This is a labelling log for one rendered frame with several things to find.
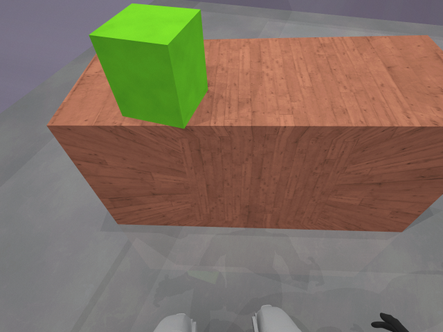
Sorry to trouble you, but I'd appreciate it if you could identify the carton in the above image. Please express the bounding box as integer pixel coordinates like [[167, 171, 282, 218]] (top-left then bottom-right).
[[89, 3, 208, 129]]

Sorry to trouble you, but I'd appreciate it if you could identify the robot left thigh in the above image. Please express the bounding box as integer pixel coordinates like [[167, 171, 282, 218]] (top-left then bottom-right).
[[153, 314, 197, 332]]

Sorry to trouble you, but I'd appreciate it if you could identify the robot right hand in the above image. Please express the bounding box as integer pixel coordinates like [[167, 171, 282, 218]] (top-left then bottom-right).
[[371, 313, 409, 332]]

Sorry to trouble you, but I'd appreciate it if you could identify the robot thigh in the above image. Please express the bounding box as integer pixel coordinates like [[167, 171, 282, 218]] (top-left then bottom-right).
[[252, 307, 302, 332], [153, 314, 197, 332]]

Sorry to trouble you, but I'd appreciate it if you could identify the pedestal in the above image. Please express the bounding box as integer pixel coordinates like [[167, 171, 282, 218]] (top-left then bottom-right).
[[47, 35, 443, 232]]

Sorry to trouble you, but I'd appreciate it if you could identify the robot right thigh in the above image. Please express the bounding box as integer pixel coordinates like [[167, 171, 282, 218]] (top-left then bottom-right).
[[252, 307, 302, 332]]

